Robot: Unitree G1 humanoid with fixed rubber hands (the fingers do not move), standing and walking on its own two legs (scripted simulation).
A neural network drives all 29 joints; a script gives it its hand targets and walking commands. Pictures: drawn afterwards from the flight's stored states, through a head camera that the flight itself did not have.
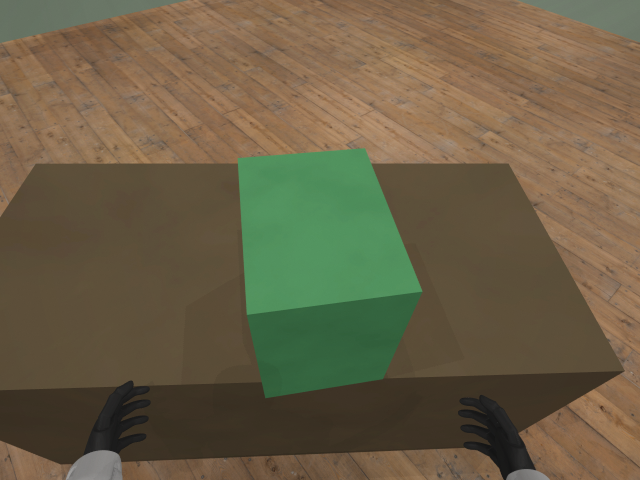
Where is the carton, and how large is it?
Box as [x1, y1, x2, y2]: [238, 148, 422, 397]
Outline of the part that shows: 364,148 238,158 246,309 265,397 382,378 422,291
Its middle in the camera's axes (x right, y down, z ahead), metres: -0.01 +0.06 +0.62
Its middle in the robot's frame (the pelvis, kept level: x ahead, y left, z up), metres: +0.42 +0.01 -0.04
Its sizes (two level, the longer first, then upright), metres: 0.273 0.202 0.281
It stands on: a pedestal, 0.60 m high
